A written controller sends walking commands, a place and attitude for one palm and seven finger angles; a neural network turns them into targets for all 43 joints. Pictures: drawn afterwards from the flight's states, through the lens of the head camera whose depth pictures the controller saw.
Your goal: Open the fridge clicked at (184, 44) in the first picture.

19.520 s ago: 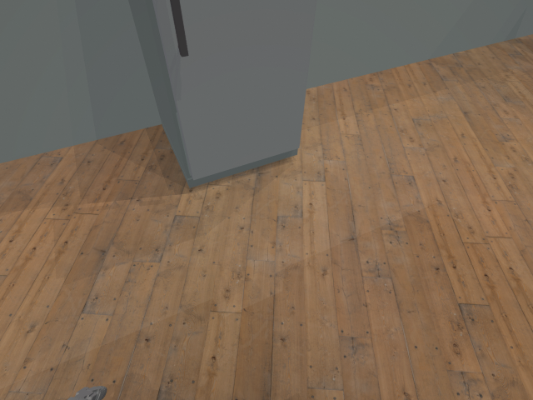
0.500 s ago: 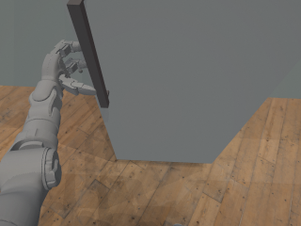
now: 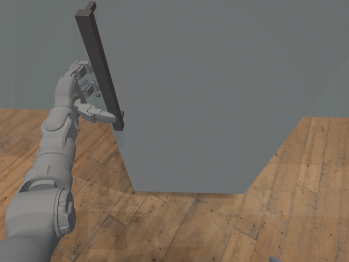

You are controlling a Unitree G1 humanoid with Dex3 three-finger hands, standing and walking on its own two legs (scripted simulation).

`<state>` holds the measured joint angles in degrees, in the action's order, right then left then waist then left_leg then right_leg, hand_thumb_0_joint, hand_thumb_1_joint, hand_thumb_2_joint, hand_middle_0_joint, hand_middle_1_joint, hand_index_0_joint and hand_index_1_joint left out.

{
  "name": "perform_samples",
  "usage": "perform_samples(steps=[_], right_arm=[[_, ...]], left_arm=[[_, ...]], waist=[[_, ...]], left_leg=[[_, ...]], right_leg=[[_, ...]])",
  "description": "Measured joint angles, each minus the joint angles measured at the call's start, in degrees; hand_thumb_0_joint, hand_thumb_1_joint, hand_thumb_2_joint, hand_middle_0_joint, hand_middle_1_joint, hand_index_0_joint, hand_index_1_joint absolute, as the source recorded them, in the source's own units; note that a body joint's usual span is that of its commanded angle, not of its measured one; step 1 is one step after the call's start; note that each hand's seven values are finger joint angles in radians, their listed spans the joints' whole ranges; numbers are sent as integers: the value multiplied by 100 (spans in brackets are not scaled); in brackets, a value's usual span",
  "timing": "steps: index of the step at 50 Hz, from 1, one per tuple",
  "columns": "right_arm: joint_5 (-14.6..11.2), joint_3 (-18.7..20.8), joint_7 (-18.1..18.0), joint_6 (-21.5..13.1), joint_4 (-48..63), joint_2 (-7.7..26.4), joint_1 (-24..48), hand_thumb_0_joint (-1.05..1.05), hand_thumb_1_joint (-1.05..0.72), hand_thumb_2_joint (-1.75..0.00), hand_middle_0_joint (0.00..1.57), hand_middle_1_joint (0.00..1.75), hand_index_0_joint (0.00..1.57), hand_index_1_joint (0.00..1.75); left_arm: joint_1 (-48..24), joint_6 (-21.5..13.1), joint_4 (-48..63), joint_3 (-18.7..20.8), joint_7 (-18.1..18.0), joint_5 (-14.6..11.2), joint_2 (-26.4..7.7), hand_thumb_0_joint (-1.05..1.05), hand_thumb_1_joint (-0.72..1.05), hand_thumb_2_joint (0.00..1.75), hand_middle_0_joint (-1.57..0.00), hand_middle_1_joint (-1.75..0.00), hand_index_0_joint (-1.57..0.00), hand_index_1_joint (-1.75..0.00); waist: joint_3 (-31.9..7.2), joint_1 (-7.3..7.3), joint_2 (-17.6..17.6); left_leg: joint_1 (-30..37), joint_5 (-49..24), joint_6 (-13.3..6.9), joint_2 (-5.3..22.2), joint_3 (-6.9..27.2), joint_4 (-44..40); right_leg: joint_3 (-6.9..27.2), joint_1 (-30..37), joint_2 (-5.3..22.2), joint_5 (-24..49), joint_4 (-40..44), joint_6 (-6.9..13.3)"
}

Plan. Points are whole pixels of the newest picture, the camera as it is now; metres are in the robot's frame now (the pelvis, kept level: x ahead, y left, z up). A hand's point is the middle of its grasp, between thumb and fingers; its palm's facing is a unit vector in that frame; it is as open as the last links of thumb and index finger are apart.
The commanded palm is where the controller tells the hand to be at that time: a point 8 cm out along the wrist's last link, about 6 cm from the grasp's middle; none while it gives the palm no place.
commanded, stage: slide the fingers in behind the handle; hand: left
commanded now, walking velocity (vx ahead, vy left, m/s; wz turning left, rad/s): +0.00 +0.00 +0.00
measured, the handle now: (108, 78) +0.51 +0.15 +0.14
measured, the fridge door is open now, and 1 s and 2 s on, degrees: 0 0 0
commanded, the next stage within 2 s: grip the handle and tug to test in 1.24 s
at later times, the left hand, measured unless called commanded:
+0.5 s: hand (105, 94) +0.46 +0.15 +0.13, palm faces -0.04 -1.00 +0.00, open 14.0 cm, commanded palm +0.43 +0.20 +0.14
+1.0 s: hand (115, 93) +0.46 +0.13 +0.13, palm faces -0.04 -1.00 -0.01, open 14.0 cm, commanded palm +0.44 +0.18 +0.14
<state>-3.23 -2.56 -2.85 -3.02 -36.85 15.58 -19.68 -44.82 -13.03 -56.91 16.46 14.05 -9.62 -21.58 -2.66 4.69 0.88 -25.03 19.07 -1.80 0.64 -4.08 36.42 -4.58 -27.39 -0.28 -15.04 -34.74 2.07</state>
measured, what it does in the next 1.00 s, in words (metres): stands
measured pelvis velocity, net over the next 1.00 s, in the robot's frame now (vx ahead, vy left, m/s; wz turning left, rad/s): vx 0.00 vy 0.00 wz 0.01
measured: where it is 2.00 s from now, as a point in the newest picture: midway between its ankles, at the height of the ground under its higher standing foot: outside the picture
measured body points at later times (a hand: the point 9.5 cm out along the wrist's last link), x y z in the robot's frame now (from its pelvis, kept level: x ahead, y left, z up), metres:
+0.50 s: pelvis +0.01 +0.00 +0.00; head +0.05 +0.00 +0.45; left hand +0.45 +0.21 +0.14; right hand +0.08 -0.26 -0.11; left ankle -0.01 +0.10 -0.72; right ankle +0.02 -0.10 -0.72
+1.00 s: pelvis +0.00 +0.00 +0.00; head +0.05 -0.01 +0.45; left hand +0.46 +0.19 +0.14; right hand +0.07 -0.26 -0.12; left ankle -0.01 +0.10 -0.72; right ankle +0.02 -0.10 -0.72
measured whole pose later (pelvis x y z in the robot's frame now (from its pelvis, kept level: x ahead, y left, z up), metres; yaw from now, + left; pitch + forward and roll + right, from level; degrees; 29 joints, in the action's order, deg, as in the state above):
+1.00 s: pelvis +0.00 +0.00 +0.00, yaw +0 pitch +7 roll +0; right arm -2.7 -1.9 -2.0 -3.5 -38.4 15.2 -19.9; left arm -47.4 -13.9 -57.7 12.0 8.3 -8.5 -16.9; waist -2.2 4.3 1.1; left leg -25.0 18.8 -1.7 0.3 -3.8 36.2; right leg -4.7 -27.5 0.1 -15.2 -35.2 2.2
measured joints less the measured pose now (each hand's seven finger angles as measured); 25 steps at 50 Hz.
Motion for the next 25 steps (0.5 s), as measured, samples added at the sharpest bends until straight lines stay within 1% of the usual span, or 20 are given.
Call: perform_samples(steps=[3, 7, 10, 15, 21, 25], right_arm=[[-1, 8, 0, -35, 22, -6, 53, 1, -90, -90, 20, 30, 20, 30], [-1, 25, 25, -35, 3, 10, 65, 1, -90, -90, 20, 30, 20, 30], [6, 45, 50, -13, -16, 17, 65, 1, -90, -90, 20, 30, 20, 30], [25, 59, 75, 41, 3, 3, 63, 1, -90, -90, 20, 30, 20, 30], [18, 49, 62, 75, 14, -29, 33, 1, -90, -90, 20, 30, 20, 30], [19, 67, 52, 62, -36, -34, 2, 1, -90, -90, 20, 30, 20, 30]], left_arm=[[-44, -7, 27, -109, -31, 8, 4, -1, -50, 30, -30, -120, -30, -120], [-44, 4, 114, -227, -26, -55, 108, -1, -50, 30, -30, -120, -30, -120], [-38, 69, 169, -301, -71, -54, 215, -1, -50, 30, -30, -120, -29, -120], [109, 120, 346, -249, -203, -3, 323, -1, -50, 30, -30, -120, -30, -120], [180, 128, 400, -244, -273, 30, 308, -1, -50, 30, -30, -120, -30, -120], [200, 115, 493, -300, -284, 2, 322, -1, -50, 30, -30, -120, -30, -120]], waist=[[10, -24, 3], [-24, -78, 12], [-43, -99, 19], [-60, -89, 19], [-7, -65, 5], [7, -79, 16]], left_leg=[[-5, 6, 3, -9, 25, 7], [10, 17, 0, -25, 40, -5], [18, 29, -3, -36, 50, -5], [72, 47, -5, -30, 11, -30], [126, 50, 0, -17, 4, -47], [146, 36, 2, -19, 9, -71]], right_leg=[[-23, 7, 9, -12, -2, 1], [-35, 24, 25, -37, -3, -5], [-43, 33, 35, -58, -11, -11], [-2, 58, 25, -73, -13, -15], [7, 110, 9, -70, 10, -8], [4, 134, 9, -54, 40, -8]])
